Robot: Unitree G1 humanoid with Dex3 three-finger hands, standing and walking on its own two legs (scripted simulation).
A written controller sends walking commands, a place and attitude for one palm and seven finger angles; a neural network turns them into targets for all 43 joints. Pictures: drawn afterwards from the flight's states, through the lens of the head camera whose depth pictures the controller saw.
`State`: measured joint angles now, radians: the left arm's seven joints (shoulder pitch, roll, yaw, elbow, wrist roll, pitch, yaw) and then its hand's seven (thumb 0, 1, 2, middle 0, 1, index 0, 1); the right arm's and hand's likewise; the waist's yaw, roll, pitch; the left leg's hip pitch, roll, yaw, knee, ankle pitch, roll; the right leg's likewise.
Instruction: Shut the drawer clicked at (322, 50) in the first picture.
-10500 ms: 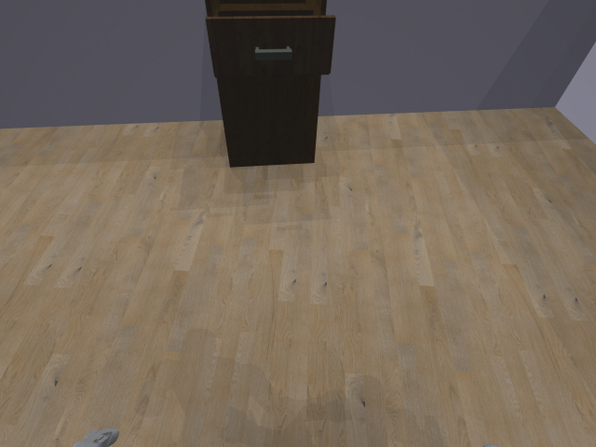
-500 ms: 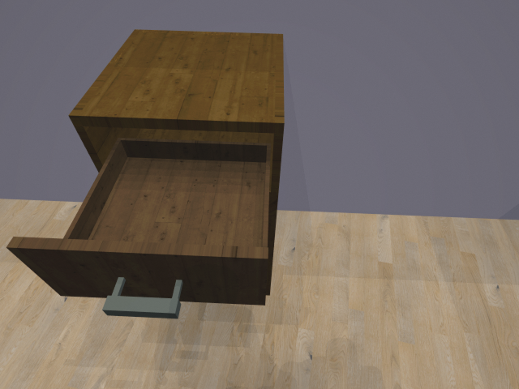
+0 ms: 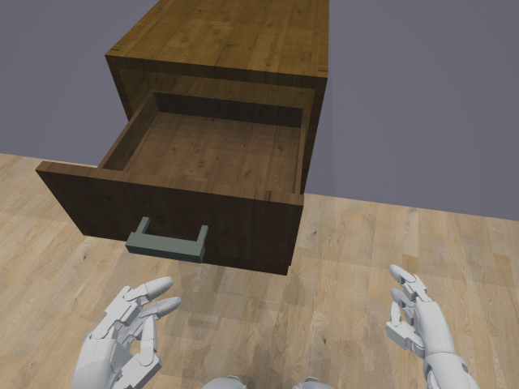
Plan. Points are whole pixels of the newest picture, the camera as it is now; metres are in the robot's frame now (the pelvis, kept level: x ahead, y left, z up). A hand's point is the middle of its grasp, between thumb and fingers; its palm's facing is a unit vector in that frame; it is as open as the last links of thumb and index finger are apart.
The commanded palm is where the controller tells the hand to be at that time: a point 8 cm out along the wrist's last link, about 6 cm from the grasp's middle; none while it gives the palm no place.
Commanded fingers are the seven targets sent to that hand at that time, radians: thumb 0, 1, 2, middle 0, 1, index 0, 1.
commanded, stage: raise the hand and make a fist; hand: left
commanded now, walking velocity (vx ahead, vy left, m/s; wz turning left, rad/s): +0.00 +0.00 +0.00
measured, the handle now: (170, 237) +0.33 +0.19 +0.04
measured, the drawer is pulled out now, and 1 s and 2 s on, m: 0.30 0.30 0.30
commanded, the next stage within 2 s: bring the fist close to the handle in 1.44 s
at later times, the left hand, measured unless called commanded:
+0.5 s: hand (156, 346) +0.16 +0.14 +0.09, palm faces +0.00 -1.00 -0.09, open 3.4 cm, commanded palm +0.11 +0.21 +0.09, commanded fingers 0.00 0.90 0.90 -1.18 -1.36 -1.18 -1.36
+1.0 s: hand (123, 349) +0.14 +0.16 +0.13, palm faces +0.03 -1.00 -0.08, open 3.2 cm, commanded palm +0.09 +0.21 +0.14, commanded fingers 0.00 0.90 0.90 -1.40 -1.60 -1.40 -1.60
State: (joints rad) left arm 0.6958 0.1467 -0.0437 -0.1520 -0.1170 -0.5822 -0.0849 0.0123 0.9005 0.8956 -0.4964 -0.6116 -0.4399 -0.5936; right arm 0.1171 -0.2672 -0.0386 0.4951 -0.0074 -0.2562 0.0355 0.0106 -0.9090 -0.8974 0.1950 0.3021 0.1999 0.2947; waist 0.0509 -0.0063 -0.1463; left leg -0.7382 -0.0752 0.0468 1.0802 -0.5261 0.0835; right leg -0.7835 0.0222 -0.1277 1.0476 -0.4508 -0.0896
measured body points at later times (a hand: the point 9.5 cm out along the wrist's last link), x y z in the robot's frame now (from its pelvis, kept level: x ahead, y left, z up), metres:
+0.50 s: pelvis +0.02 -0.04 +0.02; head +0.05 -0.05 +0.46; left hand +0.15 +0.20 +0.09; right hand +0.19 -0.29 -0.06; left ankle +0.01 +0.06 -0.66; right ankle +0.04 -0.07 -0.66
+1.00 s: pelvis +0.01 -0.02 +0.04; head +0.01 -0.03 +0.49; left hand +0.13 +0.21 +0.14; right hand +0.23 -0.22 -0.01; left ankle +0.01 +0.06 -0.66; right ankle +0.04 -0.07 -0.66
